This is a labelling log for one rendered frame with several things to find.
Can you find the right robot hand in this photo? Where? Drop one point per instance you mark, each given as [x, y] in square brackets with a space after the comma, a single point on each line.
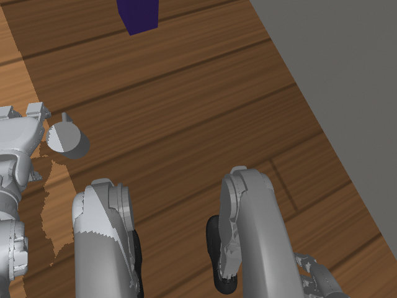
[321, 283]

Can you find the right robot foot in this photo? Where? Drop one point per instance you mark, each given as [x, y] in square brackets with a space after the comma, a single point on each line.
[224, 286]

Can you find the left robot arm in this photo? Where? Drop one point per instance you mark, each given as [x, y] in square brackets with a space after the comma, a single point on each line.
[14, 245]

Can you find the left robot foot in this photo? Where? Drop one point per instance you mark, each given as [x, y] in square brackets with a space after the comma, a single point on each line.
[137, 265]

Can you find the left robot hand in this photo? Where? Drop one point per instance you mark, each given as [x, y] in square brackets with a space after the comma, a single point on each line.
[23, 133]

